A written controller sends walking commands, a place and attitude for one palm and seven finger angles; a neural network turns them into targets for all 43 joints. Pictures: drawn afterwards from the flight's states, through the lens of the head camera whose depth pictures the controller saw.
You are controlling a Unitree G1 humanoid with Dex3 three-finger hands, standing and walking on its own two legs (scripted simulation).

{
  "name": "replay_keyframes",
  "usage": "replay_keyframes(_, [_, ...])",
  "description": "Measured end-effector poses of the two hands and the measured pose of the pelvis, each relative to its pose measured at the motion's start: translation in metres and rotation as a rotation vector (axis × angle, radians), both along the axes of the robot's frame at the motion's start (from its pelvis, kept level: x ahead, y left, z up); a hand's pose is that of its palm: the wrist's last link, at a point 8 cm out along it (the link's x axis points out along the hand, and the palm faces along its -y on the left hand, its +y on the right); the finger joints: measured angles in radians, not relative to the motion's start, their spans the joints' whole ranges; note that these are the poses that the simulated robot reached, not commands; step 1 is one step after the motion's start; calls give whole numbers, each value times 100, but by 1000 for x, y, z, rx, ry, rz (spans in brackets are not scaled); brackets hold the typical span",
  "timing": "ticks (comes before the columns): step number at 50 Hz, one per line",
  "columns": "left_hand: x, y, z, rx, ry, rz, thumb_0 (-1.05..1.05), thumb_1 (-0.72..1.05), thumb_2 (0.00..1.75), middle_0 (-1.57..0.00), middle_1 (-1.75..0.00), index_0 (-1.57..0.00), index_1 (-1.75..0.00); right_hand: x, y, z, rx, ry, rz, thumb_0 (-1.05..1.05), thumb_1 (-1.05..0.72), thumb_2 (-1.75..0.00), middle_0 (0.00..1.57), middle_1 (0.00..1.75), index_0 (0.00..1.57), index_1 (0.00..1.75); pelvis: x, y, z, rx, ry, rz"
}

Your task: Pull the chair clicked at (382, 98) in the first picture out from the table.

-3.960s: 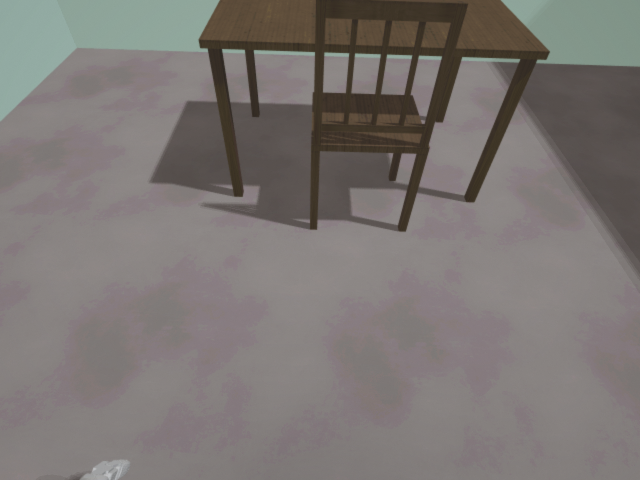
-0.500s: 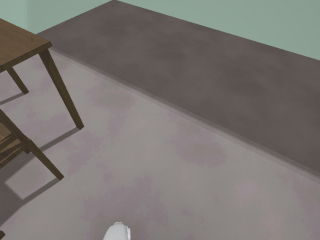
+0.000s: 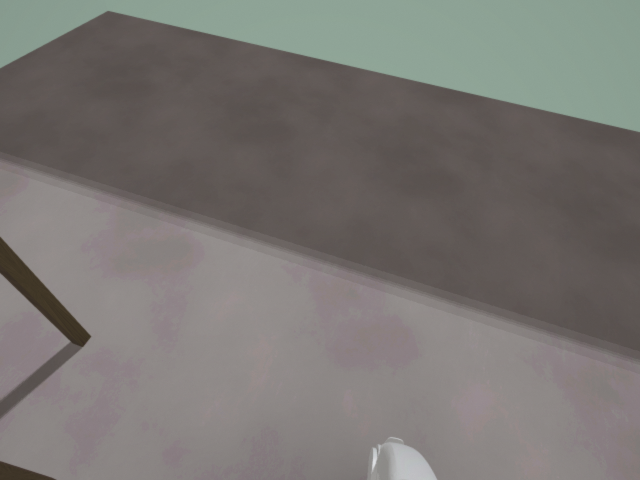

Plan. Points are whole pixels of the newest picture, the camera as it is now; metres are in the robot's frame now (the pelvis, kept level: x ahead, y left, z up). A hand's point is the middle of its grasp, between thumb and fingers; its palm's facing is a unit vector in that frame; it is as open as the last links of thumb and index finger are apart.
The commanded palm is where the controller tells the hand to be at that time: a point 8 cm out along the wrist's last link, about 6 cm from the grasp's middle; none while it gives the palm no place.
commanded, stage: walk to a spot facing it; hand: left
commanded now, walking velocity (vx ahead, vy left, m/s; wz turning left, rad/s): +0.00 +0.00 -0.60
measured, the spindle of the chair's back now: out of the picture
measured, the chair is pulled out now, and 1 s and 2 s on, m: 0.00 0.00 0.00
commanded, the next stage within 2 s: turn to face it in 0.20 s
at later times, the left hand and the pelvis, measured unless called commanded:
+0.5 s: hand (235, 395) +0.26 +0.14 -0.16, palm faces -0.14 -0.97 -0.20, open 7.4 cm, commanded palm none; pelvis +0.12 -0.01 -0.01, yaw -9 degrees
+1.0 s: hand (197, 414) +0.23 +0.19 -0.16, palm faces +0.11 -0.96 -0.27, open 7.4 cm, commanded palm none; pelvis +0.13 -0.02 +0.00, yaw +5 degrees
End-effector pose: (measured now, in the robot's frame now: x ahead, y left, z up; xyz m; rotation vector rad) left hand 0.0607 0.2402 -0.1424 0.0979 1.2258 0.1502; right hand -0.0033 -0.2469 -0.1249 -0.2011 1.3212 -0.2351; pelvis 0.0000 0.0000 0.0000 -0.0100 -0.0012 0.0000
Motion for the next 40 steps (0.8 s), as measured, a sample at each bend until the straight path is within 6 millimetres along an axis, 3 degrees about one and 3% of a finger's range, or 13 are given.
replay_keyframes(4, [76,-16,0,17,-46,-106,1,91,90,-20,-30,-20,-30,-17,-2,-14,33,109,-99,-1,-92,-90,20,30,20,29,33,-8,-9,3,-2,-47])
replay_keyframes(7, [127,-31,-7,45,-97,-172,1,91,90,-20,-30,-20,-30,-18,-7,-33,67,172,-161,0,-92,-90,20,30,20,29,61,-22,-25,13,-10,-78])
replay_keyframes(9, [150,-37,-12,65,-132,-189,1,91,90,-20,-30,-20,-30,-9,-13,-45,83,190,-184,0,-91,-90,20,30,20,29,74,-30,-34,20,-9,-105])
replay_keyframes(12, [166,-43,-9,82,-119,-205,1,91,90,-20,-30,-20,-30,27,-20,-49,77,130,-195,0,-91,-90,20,30,20,29,83,-33,-31,10,-25,-130])
replay_keyframes(18, [182,-47,5,100,-82,-245,1,91,90,-20,-30,-20,-30,115,-28,-31,62,-98,-163,0,-91,-90,20,30,20,29,98,-30,-16,12,-11,-181])
replay_keyframes(22, [192,-48,10,77,-100,-249,1,90,90,-20,-30,-21,-30,146,-21,-20,58,-172,-140,0,-91,-90,20,30,20,29,110,-22,-11,2,-3,-184])
replay_keyframes(29, [196,-35,-5,-13,-139,-149,1,90,90,-21,-30,-21,-30,149,11,-15,40,-101,-96,-1,-93,-90,20,30,20,29,135,-1,-13,-34,-7,-102])
replay_keyframes(35, [166,-11,-7,-14,-19,-75,1,91,90,-20,-30,-21,-30,138,32,-4,45,5,-66,0,-93,-90,20,30,20,30,145,11,-1,-29,14,-62])
replay_keyframes(40, [142,10,0,38,64,-24,1,91,90,-20,-30,-20,-30,136,34,-2,59,58,-44,0,-91,-90,20,30,20,30,144,11,4,-30,39,-27])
